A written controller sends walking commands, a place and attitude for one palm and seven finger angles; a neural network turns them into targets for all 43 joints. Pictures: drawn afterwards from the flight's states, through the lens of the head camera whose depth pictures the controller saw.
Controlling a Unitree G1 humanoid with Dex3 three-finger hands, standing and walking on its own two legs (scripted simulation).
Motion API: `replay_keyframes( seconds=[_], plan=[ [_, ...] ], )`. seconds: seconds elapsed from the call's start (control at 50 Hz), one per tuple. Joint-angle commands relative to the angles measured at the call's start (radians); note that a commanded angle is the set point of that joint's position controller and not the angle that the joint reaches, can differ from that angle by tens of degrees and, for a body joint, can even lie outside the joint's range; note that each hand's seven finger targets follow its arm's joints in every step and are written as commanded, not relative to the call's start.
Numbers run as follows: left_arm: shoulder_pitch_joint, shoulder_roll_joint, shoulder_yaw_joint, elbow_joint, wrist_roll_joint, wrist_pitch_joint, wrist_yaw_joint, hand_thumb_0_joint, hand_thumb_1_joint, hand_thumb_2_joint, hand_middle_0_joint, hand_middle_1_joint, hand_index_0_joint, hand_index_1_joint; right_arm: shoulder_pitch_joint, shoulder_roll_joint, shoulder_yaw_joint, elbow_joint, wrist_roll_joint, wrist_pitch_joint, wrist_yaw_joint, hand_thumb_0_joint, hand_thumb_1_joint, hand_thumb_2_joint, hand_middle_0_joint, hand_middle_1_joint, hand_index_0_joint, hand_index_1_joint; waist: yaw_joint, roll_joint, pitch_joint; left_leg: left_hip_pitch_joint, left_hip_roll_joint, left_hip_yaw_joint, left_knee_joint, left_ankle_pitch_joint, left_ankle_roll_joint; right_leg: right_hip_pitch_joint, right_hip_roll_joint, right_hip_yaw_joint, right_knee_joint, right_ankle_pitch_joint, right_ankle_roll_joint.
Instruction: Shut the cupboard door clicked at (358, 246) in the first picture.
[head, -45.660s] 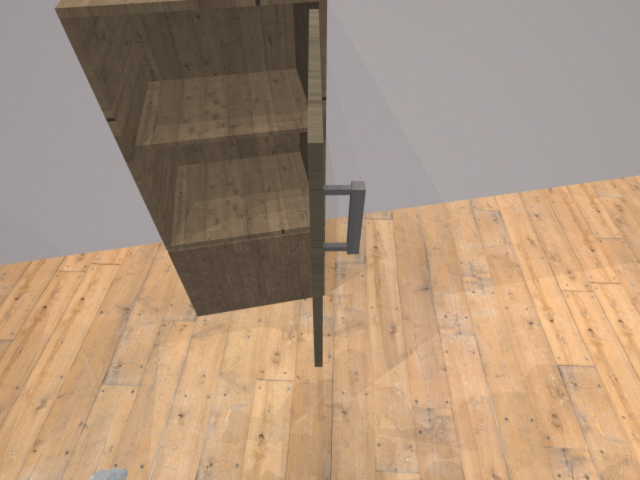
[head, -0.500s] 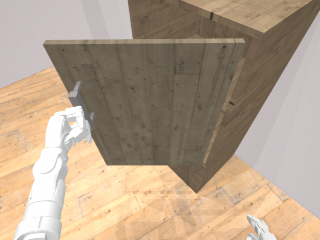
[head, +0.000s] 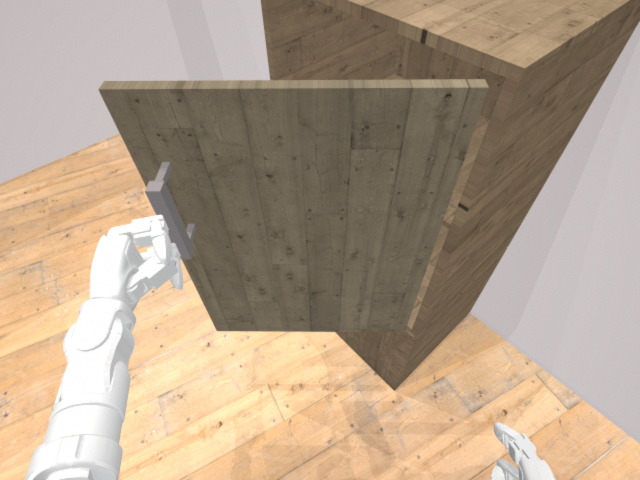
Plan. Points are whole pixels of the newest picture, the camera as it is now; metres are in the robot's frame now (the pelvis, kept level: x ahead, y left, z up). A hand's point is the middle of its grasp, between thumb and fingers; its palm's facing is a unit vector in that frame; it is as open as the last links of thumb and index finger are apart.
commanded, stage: push the door shut along its arc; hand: left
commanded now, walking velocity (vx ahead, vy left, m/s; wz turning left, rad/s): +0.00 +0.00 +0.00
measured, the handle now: (175, 212) +0.44 +0.22 +0.08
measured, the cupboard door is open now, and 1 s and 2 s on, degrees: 47 31 16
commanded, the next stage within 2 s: pull the fist back off the door in 1.78 s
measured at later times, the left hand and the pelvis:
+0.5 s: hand (187, 223) +0.42 +0.20 +0.09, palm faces -0.09 -0.99 -0.03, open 3.3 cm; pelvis -0.01 +0.01 -0.01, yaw +0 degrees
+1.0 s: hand (225, 192) +0.48 +0.16 +0.09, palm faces -0.25 -0.97 -0.01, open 3.1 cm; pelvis -0.01 +0.01 -0.02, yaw -1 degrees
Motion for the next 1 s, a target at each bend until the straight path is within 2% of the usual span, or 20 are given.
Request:
replay_keyframes(
  seconds=[0.0, 0.04, 0.08, 0.12, 0.2, 0.3, 0.34, 0.36, 0.46, 0.5, 0.52, 0.6, 0.62, 0.68, 0.76, 0.82, 0.86, 0.92, 0.94, 0.98],
  plan=[
    [-0.442, 0.218, 0.041, -0.149, -0.018, -0.056, -0.027, 0.000, 0.900, 0.900, -1.300, -1.500, -1.300, -1.500, -0.019, -0.139, -0.048, -0.114, 0.002, -0.042, -0.014, 0.000, -0.900, -0.900, 0.200, 0.300, 0.200, 0.300, -0.041, -0.031, -0.216, 0.041, -0.050, 0.011, -0.107, 0.171, 0.032, 0.117, 0.051, -0.002, -0.102, 0.183, -0.034],
    [-0.485, 0.247, 0.056, -0.106, -0.014, -0.058, -0.040, 0.000, 0.900, 0.900, -1.300, -1.500, -1.300, -1.500, -0.013, -0.145, -0.046, -0.112, 0.001, -0.035, -0.018, 0.000, -0.900, -0.900, 0.200, 0.300, 0.200, 0.300, -0.043, -0.045, -0.238, 0.028, -0.050, 0.010, -0.107, 0.162, 0.035, 0.128, 0.048, 0.006, -0.100, 0.168, -0.033],
    [-0.560, 0.257, 0.049, -0.083, -0.011, -0.062, -0.054, 0.000, 0.900, 0.900, -1.300, -1.500, -1.300, -1.500, -0.011, -0.142, -0.043, -0.109, 0.001, -0.031, -0.020, 0.000, -0.900, -0.900, 0.200, 0.300, 0.200, 0.300, -0.044, 0.014, -0.258, 0.038, -0.054, 0.009, -0.098, 0.176, 0.032, 0.118, 0.047, 0.007, -0.089, 0.182, -0.038],
    [-0.557, 0.293, 0.080, -0.030, -0.012, -0.064, -0.065, 0.000, 0.900, 0.900, -1.300, -1.500, -1.300, -1.500, 0.009, -0.148, -0.047, -0.105, -0.002, -0.025, -0.022, 0.000, -0.900, -0.900, 0.200, 0.300, 0.200, 0.300, -0.042, -0.027, -0.283, 0.031, -0.050, 0.007, -0.088, 0.191, 0.035, 0.135, 0.048, 0.008, -0.084, 0.197, -0.037],
    [-0.658, 0.285, 0.052, 0.019, -0.014, -0.079, -0.103, 0.000, 0.900, 0.900, -1.300, -1.500, -1.300, -1.500, 0.025, -0.153, -0.046, -0.101, -0.001, -0.019, -0.018, 0.000, -0.900, -0.900, 0.200, 0.300, 0.200, 0.300, -0.057, 0.012, -0.301, 0.033, -0.051, 0.002, -0.080, 0.205, 0.032, 0.109, 0.050, 0.004, -0.069, 0.216, -0.041],
    [-0.755, 0.273, 0.022, 0.130, -0.013, -0.083, -0.136, 0.000, 0.900, 0.900, -1.300, -1.500, -1.300, -1.500, 0.057, -0.162, -0.047, -0.087, 0.000, -0.006, -0.018, 0.000, -0.900, -0.900, 0.200, 0.300, 0.200, 0.300, -0.086, -0.010, -0.290, 0.015, -0.049, -0.004, -0.068, 0.177, 0.036, 0.057, 0.056, 0.002, -0.069, 0.182, -0.039],
    [-0.792, 0.327, 0.053, 0.163, -0.004, -0.093, -0.145, 0.000, 0.900, 0.900, -1.300, -1.500, -1.300, -1.500, 0.077, -0.171, -0.049, -0.079, -0.003, 0.001, -0.019, 0.000, -0.900, -0.900, 0.200, 0.300, 0.200, 0.300, -0.083, 0.000, -0.311, 0.011, -0.048, -0.007, -0.062, 0.190, 0.038, 0.063, 0.055, 0.004, -0.060, 0.190, -0.042],
    [-0.817, 0.290, 0.017, 0.173, -0.003, -0.093, -0.154, 0.000, 0.900, 0.900, -1.300, -1.500, -1.300, -1.500, 0.076, -0.166, -0.047, -0.080, -0.001, 0.003, -0.017, 0.000, -0.900, -0.900, 0.200, 0.300, 0.200, 0.300, -0.094, 0.022, -0.314, 0.022, -0.050, -0.007, -0.060, 0.189, 0.038, 0.040, 0.056, 0.001, -0.058, 0.187, -0.043],
    [-0.894, 0.295, 0.012, 0.219, 0.006, -0.106, -0.175, 0.000, 0.900, 0.900, -1.300, -1.500, -1.300, -1.500, 0.113, -0.173, -0.054, -0.065, -0.008, 0.011, -0.011, 0.000, -0.900, -0.900, 0.200, 0.300, 0.200, 0.300, -0.104, 0.045, -0.383, 0.051, -0.047, -0.018, -0.040, 0.238, 0.037, 0.017, 0.060, -0.006, -0.034, 0.216, -0.047],
    [-0.922, 0.295, 0.008, 0.259, 0.002, -0.102, -0.183, 0.000, 0.900, 0.900, -1.300, -1.500, -1.300, -1.500, 0.121, -0.177, -0.053, -0.057, -0.008, 0.016, -0.009, 0.000, -0.900, -0.900, 0.200, 0.300, 0.200, 0.300, -0.118, 0.014, -0.357, 0.031, -0.045, -0.022, -0.036, 0.216, 0.038, -0.007, 0.063, -0.008, -0.039, 0.197, -0.045],
    [-0.920, 0.332, 0.040, 0.299, 0.004, -0.100, -0.182, 0.000, 0.900, 0.900, -1.300, -1.500, -1.300, -1.500, 0.136, -0.185, -0.053, -0.049, -0.011, 0.020, -0.013, 0.000, -0.900, -0.900, 0.200, 0.300, 0.200, 0.300, -0.118, -0.021, -0.347, 0.006, -0.043, -0.024, -0.035, 0.208, 0.042, -0.003, 0.064, -0.011, -0.037, 0.189, -0.045],
    [-1.000, 0.429, 0.098, 0.353, 0.027, -0.097, -0.177, 0.000, 0.900, 0.900, -1.300, -1.500, -1.300, -1.500, 0.153, -0.194, -0.048, -0.050, -0.013, 0.030, -0.009, 0.000, -0.900, -0.900, 0.200, 0.300, 0.200, 0.300, -0.122, 0.003, -0.342, -0.049, -0.045, -0.025, -0.029, 0.177, 0.042, -0.015, 0.063, 0.000, -0.028, 0.162, -0.044],
    [-0.999, 0.428, 0.096, 0.345, 0.034, -0.103, -0.179, 0.000, 0.900, 0.900, -1.300, -1.500, -1.300, -1.500, 0.159, -0.191, -0.049, -0.052, -0.016, 0.033, -0.008, 0.000, -0.900, -0.900, 0.200, 0.300, 0.200, 0.300, -0.122, 0.048, -0.369, -0.029, -0.047, -0.018, -0.017, 0.206, 0.045, -0.016, 0.064, 0.003, -0.020, 0.190, -0.045],
    [-1.014, 0.390, 0.056, 0.350, 0.046, -0.103, -0.203, 0.000, 0.900, 0.900, -1.300, -1.500, -1.300, -1.500, 0.176, -0.186, -0.054, -0.056, -0.018, 0.040, 0.002, 0.000, -0.900, -0.900, 0.200, 0.300, 0.200, 0.300, -0.134, 0.060, -0.421, 0.007, -0.042, -0.020, 0.001, 0.261, 0.042, -0.035, 0.069, 0.001, -0.008, 0.232, -0.044],
    [-1.053, 0.409, 0.075, 0.375, 0.031, -0.092, -0.225, 0.000, 0.900, 0.900, -1.300, -1.500, -1.300, -1.500, 0.197, -0.194, -0.055, -0.054, -0.019, 0.050, 0.003, 0.000, -0.900, -0.900, 0.200, 0.300, 0.200, 0.300, -0.144, 0.033, -0.432, 0.003, -0.039, -0.025, 0.012, 0.290, 0.044, -0.036, 0.076, -0.005, -0.002, 0.260, -0.044],
    [-1.075, 0.409, 0.070, 0.371, 0.034, -0.092, -0.233, 0.000, 0.900, 0.900, -1.300, -1.500, -1.300, -1.500, 0.208, -0.193, -0.054, -0.054, -0.022, 0.056, 0.003, 0.000, -0.900, -0.900, 0.200, 0.300, 0.200, 0.300, -0.150, 0.072, -0.435, 0.013, -0.041, -0.024, 0.021, 0.313, 0.048, -0.049, 0.079, -0.008, 0.006, 0.276, -0.047],
    [-1.078, 0.453, 0.099, 0.394, 0.042, -0.087, -0.234, 0.000, 0.900, 0.900, -1.300, -1.500, -1.300, -1.500, 0.217, -0.198, -0.055, -0.052, -0.021, 0.065, 0.003, 0.000, -0.900, -0.900, 0.200, 0.300, 0.200, 0.300, -0.154, 0.021, -0.434, -0.022, -0.040, -0.022, 0.026, 0.298, 0.050, -0.031, 0.080, -0.001, 0.002, 0.282, -0.041],
    [-1.123, 0.433, 0.078, 0.387, 0.041, -0.086, -0.240, 0.000, 0.900, 0.900, -1.300, -1.500, -1.300, -1.500, 0.223, -0.195, -0.054, -0.054, -0.022, 0.068, 0.004, 0.000, -0.900, -0.900, 0.200, 0.300, 0.200, 0.300, -0.166, 0.067, -0.441, 0.002, -0.042, -0.024, 0.033, 0.316, 0.052, -0.056, 0.083, -0.008, 0.009, 0.283, -0.045],
    [-1.121, 0.473, 0.105, 0.399, 0.050, -0.084, -0.240, 0.000, 0.900, 0.900, -1.300, -1.500, -1.300, -1.500, 0.229, -0.201, -0.054, -0.054, -0.023, 0.072, 0.004, 0.000, -0.900, -0.900, 0.200, 0.300, 0.200, 0.300, -0.159, 0.057, -0.452, 0.001, -0.038, -0.029, 0.034, 0.316, 0.048, -0.057, 0.084, -0.006, 0.011, 0.279, -0.044],
    [-1.166, 0.452, 0.073, 0.427, 0.055, -0.074, -0.246, 0.000, 0.900, 0.900, -1.300, -1.500, -1.300, -1.500, 0.227, -0.198, -0.051, -0.050, -0.023, 0.073, 0.005, 0.000, -0.900, -0.900, 0.200, 0.300, 0.200, 0.300, -0.181, 0.042, -0.415, -0.048, -0.041, -0.023, 0.038, 0.261, 0.052, -0.068, 0.082, 0.000, 0.004, 0.252, -0.039]
  ],
)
